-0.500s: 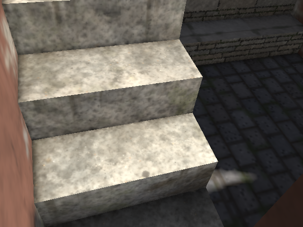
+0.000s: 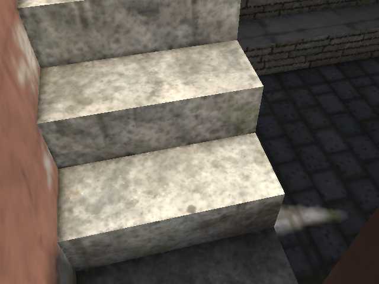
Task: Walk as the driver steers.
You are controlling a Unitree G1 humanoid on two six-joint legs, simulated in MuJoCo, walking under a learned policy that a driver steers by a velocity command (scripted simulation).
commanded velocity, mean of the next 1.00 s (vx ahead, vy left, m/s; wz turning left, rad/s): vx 0.01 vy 0.07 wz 0.00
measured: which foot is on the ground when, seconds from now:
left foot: down 0.00-1.00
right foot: down 0.00-1.00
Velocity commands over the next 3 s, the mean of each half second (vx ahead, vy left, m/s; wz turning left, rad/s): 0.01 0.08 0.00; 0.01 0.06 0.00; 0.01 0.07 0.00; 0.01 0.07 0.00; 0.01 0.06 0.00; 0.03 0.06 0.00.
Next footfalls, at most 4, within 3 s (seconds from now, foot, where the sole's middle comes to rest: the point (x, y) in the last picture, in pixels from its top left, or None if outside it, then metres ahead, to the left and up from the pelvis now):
none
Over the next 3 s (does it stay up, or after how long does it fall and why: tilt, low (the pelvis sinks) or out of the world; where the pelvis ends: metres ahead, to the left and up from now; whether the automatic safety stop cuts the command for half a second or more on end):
stays up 0.02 0.02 0.00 its command is cut before an obstacle from the start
